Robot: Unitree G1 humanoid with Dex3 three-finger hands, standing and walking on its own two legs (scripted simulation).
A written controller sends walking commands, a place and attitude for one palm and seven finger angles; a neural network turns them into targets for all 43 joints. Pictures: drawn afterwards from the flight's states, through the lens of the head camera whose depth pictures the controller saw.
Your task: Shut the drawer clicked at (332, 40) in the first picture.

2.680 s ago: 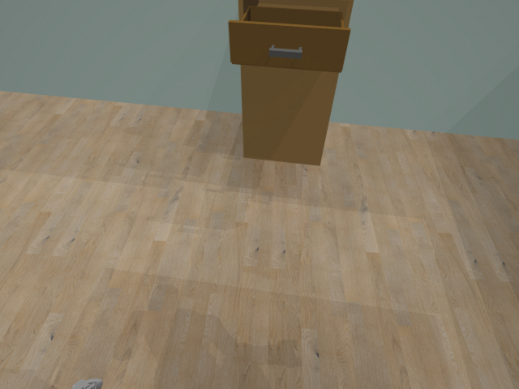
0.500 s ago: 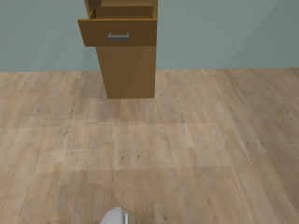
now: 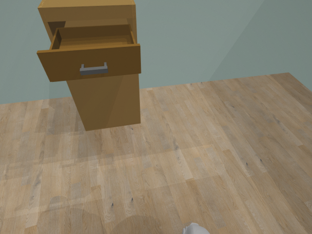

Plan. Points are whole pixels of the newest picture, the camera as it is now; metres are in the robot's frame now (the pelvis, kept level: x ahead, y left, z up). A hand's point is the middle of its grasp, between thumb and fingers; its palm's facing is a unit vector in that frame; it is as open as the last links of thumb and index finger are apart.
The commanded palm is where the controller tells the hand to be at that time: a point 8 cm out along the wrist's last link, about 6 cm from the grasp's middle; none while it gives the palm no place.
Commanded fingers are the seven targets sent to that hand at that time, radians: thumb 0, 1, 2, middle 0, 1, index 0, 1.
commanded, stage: walk to a spot facing it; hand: left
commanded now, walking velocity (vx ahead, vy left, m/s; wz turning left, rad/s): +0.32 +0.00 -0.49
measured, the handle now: (94, 67) +0.72 +0.32 +0.02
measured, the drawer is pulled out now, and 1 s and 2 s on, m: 0.30 0.30 0.30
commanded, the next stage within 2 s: turn to face it in 0.18 s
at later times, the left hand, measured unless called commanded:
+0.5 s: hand (122, 199) +0.26 +0.13 -0.17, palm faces -0.04 -0.98 -0.19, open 7.2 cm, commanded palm none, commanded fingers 0.00 0.90 0.90 -0.20 -0.30 -0.20 -0.30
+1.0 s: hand (114, 198) +0.26 +0.15 -0.17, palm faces +0.21 -0.94 -0.26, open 7.4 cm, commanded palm none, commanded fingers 0.00 0.90 0.90 -0.20 -0.30 -0.20 -0.30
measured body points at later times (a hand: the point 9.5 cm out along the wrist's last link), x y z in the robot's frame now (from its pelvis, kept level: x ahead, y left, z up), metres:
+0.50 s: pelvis +0.18 -0.05 +0.00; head +0.18 -0.04 +0.45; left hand +0.26 +0.18 -0.16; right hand +0.18 -0.28 -0.16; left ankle +0.25 +0.07 -0.71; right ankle +0.18 -0.14 -0.74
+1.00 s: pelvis +0.23 -0.05 -0.01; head +0.24 -0.06 +0.44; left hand +0.25 +0.20 -0.15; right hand +0.33 -0.28 -0.16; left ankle +0.27 +0.06 -0.74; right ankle +0.26 -0.18 -0.73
